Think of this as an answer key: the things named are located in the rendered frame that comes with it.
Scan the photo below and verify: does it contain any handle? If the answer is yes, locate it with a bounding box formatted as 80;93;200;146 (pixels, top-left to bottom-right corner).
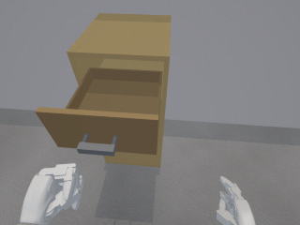
76;133;118;157

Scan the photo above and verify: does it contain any cabinet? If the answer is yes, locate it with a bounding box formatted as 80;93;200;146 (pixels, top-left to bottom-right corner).
67;13;172;168

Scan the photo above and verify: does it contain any robot left hand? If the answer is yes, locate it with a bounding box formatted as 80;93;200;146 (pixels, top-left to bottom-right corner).
20;163;84;225

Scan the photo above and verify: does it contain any drawer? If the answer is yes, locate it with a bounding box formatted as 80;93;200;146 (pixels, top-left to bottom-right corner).
35;67;163;155

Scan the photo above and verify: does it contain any robot right hand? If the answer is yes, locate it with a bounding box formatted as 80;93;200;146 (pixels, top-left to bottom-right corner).
217;176;256;225

